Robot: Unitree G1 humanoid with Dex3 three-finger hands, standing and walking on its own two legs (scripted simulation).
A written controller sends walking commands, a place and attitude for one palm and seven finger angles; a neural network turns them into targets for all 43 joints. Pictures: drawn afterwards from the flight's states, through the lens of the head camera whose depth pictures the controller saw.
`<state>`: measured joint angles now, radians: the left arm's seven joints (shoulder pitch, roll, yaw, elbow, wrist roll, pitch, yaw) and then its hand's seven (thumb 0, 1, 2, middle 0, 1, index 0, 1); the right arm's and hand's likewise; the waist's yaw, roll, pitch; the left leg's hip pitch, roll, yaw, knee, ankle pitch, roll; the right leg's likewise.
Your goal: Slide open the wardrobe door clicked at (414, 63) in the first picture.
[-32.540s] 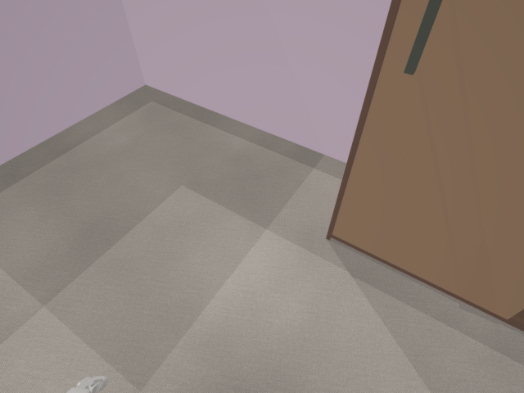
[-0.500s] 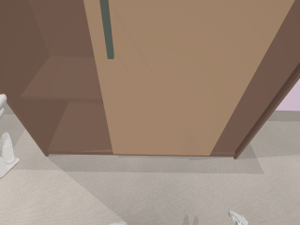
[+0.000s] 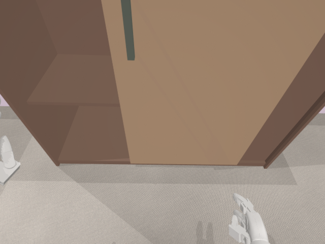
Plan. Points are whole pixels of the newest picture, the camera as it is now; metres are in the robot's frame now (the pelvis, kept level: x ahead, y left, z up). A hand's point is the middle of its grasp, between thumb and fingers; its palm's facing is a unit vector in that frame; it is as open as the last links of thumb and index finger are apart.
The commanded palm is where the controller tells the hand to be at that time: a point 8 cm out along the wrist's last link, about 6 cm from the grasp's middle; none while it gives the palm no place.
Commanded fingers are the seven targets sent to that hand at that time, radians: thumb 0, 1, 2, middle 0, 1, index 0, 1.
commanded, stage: stop stepping back and stand still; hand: left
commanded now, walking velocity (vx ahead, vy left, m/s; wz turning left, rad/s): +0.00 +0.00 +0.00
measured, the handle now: (129, 24) +0.68 +0.15 +0.21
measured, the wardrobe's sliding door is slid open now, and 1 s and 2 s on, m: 0.49 0.49 0.49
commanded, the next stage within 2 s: let the arm hang, fingers relaxed in 0.78 s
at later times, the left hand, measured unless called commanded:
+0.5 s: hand out of the picture +0.16 +0.29 +0.15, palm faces +0.45 -0.79 -0.41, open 7.4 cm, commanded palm +0.09 +0.32 +0.18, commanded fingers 0.00 0.90 0.90 -0.20 -0.30 -0.20 -0.30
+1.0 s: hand (36, 229) +0.15 +0.28 +0.00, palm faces +0.18 -0.87 -0.47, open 7.4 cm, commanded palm none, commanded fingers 0.00 0.90 0.90 -0.20 -0.30 -0.20 -0.30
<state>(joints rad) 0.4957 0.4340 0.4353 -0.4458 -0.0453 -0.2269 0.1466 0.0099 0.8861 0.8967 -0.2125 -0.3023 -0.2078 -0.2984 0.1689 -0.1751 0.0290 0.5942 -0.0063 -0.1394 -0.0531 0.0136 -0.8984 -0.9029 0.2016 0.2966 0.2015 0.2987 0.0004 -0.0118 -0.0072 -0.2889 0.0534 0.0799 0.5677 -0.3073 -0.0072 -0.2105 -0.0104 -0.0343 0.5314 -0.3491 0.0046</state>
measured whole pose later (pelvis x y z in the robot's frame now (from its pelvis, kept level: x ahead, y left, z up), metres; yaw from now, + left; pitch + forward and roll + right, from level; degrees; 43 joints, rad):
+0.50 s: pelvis -0.04 +0.02 +0.01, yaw +1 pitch +0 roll -1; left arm 0.51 0.37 0.38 -0.39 -0.04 -0.21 0.15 0.01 0.89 0.90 -0.21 -0.30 -0.21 -0.30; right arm 0.24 -0.21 0.02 0.62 -0.01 -0.14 -0.08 0.02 -0.90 -0.90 0.20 0.30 0.20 0.30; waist 0.00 0.00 -0.01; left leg -0.29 0.04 0.07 0.48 -0.20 0.02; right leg -0.19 -0.02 -0.05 0.42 -0.23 0.02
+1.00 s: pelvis -0.06 +0.02 +0.00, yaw +3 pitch +1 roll -1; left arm 0.28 0.37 0.15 0.20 0.01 -0.03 0.03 0.00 0.90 0.90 -0.20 -0.30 -0.20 -0.30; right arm 0.13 -0.31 0.01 0.76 -0.01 -0.07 0.00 0.01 -0.90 -0.90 0.20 0.30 0.20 0.30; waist 0.00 0.07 -0.02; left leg -0.38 0.01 0.05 0.56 -0.21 0.03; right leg -0.30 -0.05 -0.07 0.56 -0.29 0.02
